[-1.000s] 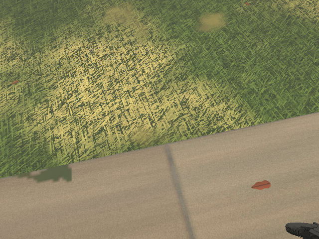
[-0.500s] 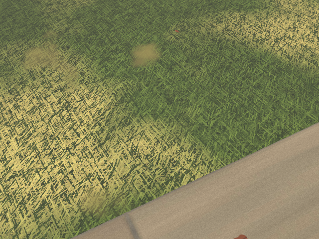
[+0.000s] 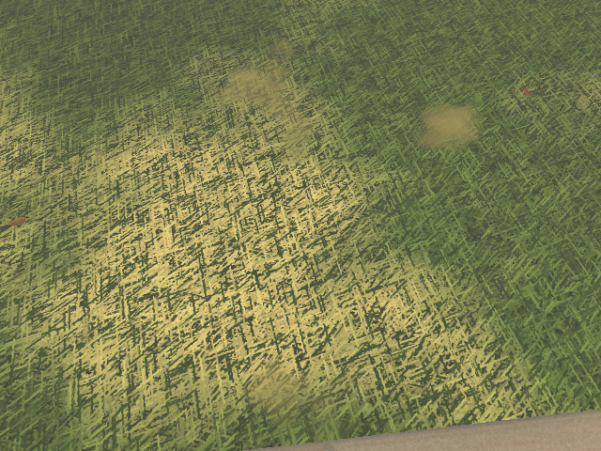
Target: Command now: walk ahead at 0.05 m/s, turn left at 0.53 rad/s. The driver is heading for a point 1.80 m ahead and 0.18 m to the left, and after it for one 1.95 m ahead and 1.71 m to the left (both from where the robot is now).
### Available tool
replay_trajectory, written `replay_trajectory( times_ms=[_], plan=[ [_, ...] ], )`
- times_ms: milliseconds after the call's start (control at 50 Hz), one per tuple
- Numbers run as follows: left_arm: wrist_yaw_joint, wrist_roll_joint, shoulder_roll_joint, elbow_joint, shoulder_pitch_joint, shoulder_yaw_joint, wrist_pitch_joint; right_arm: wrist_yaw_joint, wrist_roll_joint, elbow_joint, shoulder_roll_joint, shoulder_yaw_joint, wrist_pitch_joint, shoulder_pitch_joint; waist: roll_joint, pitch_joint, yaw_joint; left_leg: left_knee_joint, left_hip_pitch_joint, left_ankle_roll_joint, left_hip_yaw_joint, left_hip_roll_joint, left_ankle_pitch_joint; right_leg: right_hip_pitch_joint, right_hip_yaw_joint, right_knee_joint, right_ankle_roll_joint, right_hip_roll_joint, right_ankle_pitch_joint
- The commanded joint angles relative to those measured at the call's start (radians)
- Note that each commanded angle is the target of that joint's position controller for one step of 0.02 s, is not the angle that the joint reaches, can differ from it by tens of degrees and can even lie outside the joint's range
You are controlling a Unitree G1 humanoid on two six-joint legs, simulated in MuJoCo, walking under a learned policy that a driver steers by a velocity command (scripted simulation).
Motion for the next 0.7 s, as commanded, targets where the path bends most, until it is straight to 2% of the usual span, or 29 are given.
replay_trajectory(
  times_ms=[20, 40, 60, 80, 100, 120, 140, 160, 200, 260, 320, 400, 440, 480, 500, 520, 540, 560, 580, 600, 620, 640, 660, 680, 700],
  plan=[
    [0.011, -0.009, 0.042, -0.127, 0.023, -0.008, -0.028, -0.024, 0.007, -0.111, -0.34, -0.104, -0.052, 0.096, 0.185, -0.147, -0.003, -0.291, 0.308, 0.435, -0.547, 0.342, 0.723, -0.222, 0.089, 0.295, 0.038, 0.118, -0.453],
    [0.002, -0.012, 0.09, -0.096, -0.015, -0.001, -0.016, -0.037, -0.029, -0.089, -0.302, -0.108, -0.066, 0.083, 0.084, -0.08, -0.035, -0.32, 0.289, 0.362, -0.507, 0.32, 0.483, -0.301, 0.217, 0.368, 0.043, 0.095, -0.412],
    [0.007, -0.018, 0.133, -0.09, -0.044, 0.014, 0.004, -0.045, -0.016, -0.081, -0.252, -0.102, -0.064, 0.064, 0.093, -0.072, -0.042, -0.332, 0.287, 0.289, -0.445, 0.259, 0.335, -0.332, 0.238, 0.438, 0.046, 0.077, -0.357],
    [0.017, 0.0, 0.153, -0.075, -0.033, 0.023, 0.017, -0.051, 0.008, -0.083, -0.2, -0.085, -0.053, 0.034, 0.086, -0.083, -0.026, -0.324, 0.289, 0.256, -0.415, 0.236, 0.319, -0.345, 0.255, 0.507, 0.052, 0.067, -0.335],
    [0.021, 0.012, 0.13, -0.067, -0.022, 0.014, 0.022, -0.052, 0.02, -0.088, -0.165, -0.072, -0.044, 0.015, 0.085, -0.089, -0.007, -0.32, 0.254, 0.244, -0.403, 0.236, 0.359, -0.319, 0.278, 0.558, 0.053, 0.055, -0.323],
    [0.019, 0.015, 0.111, -0.061, -0.006, 0.004, 0.022, -0.052, 0.013, -0.097, -0.158, -0.07, -0.031, -0.002, 0.057, -0.091, 0.013, -0.328, 0.215, 0.236, -0.381, 0.226, 0.385, -0.281, 0.282, 0.57, 0.053, 0.049, -0.284],
    [0.019, 0.007, 0.11, -0.049, 0.011, 0.002, 0.02, -0.052, 0.003, -0.111, -0.156, -0.068, -0.024, -0.015, 0.041, -0.095, 0.02, -0.33, 0.208, 0.236, -0.363, 0.209, 0.397, -0.267, 0.274, 0.557, 0.056, 0.057, -0.233],
    [0.016, -0.002, 0.108, -0.038, 0.023, 0.0, 0.02, -0.052, -0.003, -0.123, -0.156, -0.067, -0.022, -0.02, 0.045, -0.104, 0.018, -0.324, 0.211, 0.241, -0.349, 0.195, 0.419, -0.255, 0.263, 0.546, 0.062, 0.065, -0.19],
    [0.008, -0.008, 0.098, -0.026, 0.028, -0.009, 0.029, -0.047, -0.009, -0.131, -0.167, -0.069, -0.024, -0.006, 0.049, -0.107, 0.012, -0.31, 0.218, 0.245, -0.341, 0.177, 0.448, -0.235, 0.249, 0.49, 0.08, 0.071, -0.155],
    [0.002, -0.012, 0.093, -0.012, 0.024, -0.025, 0.05, -0.034, -0.004, -0.143, -0.187, -0.079, -0.03, 0.011, 0.058, -0.101, -0.012, -0.289, 0.238, 0.249, -0.386, 0.177, 0.416, -0.211, 0.244, 0.376, 0.089, 0.069, -0.169],
    [0.0, -0.013, 0.098, 0.001, 0.023, -0.039, 0.056, -0.028, 0.002, -0.148, -0.19, -0.083, -0.027, 0.024, 0.06, -0.109, -0.046, -0.26, 0.264, 0.26, -0.439, 0.2, 0.382, -0.203, 0.238, 0.302, 0.076, 0.064, -0.205],
    [-0.013, -0.015, 0.101, 0.01, 0.018, -0.054, 0.041, -0.037, 0.007, -0.145, -0.185, -0.074, -0.012, 0.019, 0.058, -0.118, -0.072, -0.234, 0.238, 0.25, -0.476, 0.2, 0.341, -0.154, 0.21, 0.212, 0.052, 0.074, -0.206],
    [-0.025, -0.027, 0.102, 0.017, 0.039, -0.058, 0.03, -0.037, 0.007, -0.142, -0.185, -0.065, 0.001, -0.028, 0.044, -0.118, -0.045, -0.209, 0.181, 0.229, -0.462, 0.17, 0.313, -0.064, 0.18, 0.091, 0.028, 0.096, -0.119],
    [-0.044, -0.053, 0.095, 0.013, 0.038, -0.064, 0.02, -0.025, 0.008, -0.118, -0.16, -0.044, 0.019, -0.047, 0.031, -0.114, -0.014, -0.191, 0.102, 0.191, -0.456, 0.129, 0.302, 0.074, 0.167, -0.084, -0.019, 0.107, 0.092],
    [-0.048, -0.057, 0.105, -0.003, 0.047, -0.063, 0.013, -0.023, 0.004, -0.103, -0.14, -0.033, 0.026, -0.034, 0.037, -0.141, -0.002, -0.169, 0.068, 0.146, -0.45, 0.102, 0.26, 0.152, 0.19, -0.098, -0.069, 0.067, 0.182],
    [-0.042, -0.054, 0.171, -0.029, 0.076, -0.052, 0.0, -0.026, 0.003, -0.106, -0.089, -0.016, 0.033, 0.026, -0.087, -0.216, -0.016, -0.058, -0.004, 0.036, -0.355, 0.005, 0.043, 0.282, 0.364, -0.104, -0.239, -0.108, 0.488],
    [-0.056, -0.046, 0.212, -0.052, 0.028, -0.041, -0.013, -0.031, -0.013, -0.113, -0.057, -0.008, 0.026, 0.056, -0.192, -0.183, -0.043, 0.029, -0.162, -0.099, -0.223, -0.105, -0.214, 0.327, 0.574, -0.156, -0.418, -0.29, 0.575],
    [-0.058, -0.033, 0.191, -0.034, 0.055, -0.03, -0.012, -0.05, -0.033, -0.108, -0.132, -0.035, 0.032, -0.028, -0.112, -0.141, 0.009, 0.183, -0.195, -0.145, -0.186, -0.057, -0.349, 0.284, 0.557, -0.166, -0.396, -0.288, 0.376],
    [-0.066, -0.043, 0.163, -0.039, 0.052, -0.033, -0.021, -0.068, -0.036, -0.096, -0.142, -0.04, 0.037, -0.049, -0.107, -0.111, 0.011, 0.287, -0.2, -0.166, -0.169, -0.039, -0.344, 0.233, 0.506, -0.172, -0.33, -0.227, 0.262],
    [-0.08, -0.056, 0.105, -0.059, -0.019, -0.053, -0.028, -0.081, -0.034, -0.068, -0.143, -0.042, 0.04, -0.018, -0.12, -0.088, -0.023, 0.351, -0.182, -0.188, -0.165, -0.019, -0.322, 0.17, 0.454, -0.165, -0.267, -0.177, 0.239],
    [-0.096, -0.071, 0.056, -0.083, -0.089, -0.072, -0.033, -0.087, -0.034, -0.046, -0.12, -0.037, 0.04, 0.018, -0.147, -0.074, -0.061, 0.379, -0.132, -0.212, -0.163, 0.0, -0.299, 0.104, 0.414, -0.144, -0.233, -0.148, 0.302],
    [-0.108, -0.078, 0.045, -0.099, -0.138, -0.076, -0.037, -0.08, -0.035, -0.032, -0.094, -0.027, 0.036, 0.045, -0.127, -0.079, -0.087, 0.375, -0.069, -0.228, -0.129, 0.016, -0.264, 0.052, 0.366, -0.113, -0.213, -0.12, 0.379],
    [-0.118, -0.079, 0.064, -0.109, -0.169, -0.072, -0.039, -0.065, -0.027, -0.017, -0.064, -0.017, 0.034, 0.071, -0.095, -0.085, -0.105, 0.268, -0.009, -0.236, -0.088, 0.03, -0.217, 0.024, 0.304, -0.076, -0.184, -0.071, 0.416],
    [-0.132, -0.085, 0.073, -0.099, -0.151, -0.069, -0.034, -0.043, -0.006, -0.004, -0.03, 0.0, 0.035, 0.064, -0.066, -0.079, -0.093, 0.109, 0.035, -0.236, -0.059, 0.035, -0.116, 0.035, 0.272, -0.02, -0.159, -0.031, 0.429],
    [-0.153, -0.089, 0.078, -0.073, -0.109, -0.067, -0.021, -0.024, 0.024, 0.01, -0.012, 0.01, 0.037, 0.063, -0.044, -0.075, -0.087, -0.039, 0.097, -0.219, -0.04, 0.026, 0.07, 0.054, 0.259, 0.047, -0.136, -0.004, 0.439]
  ],
)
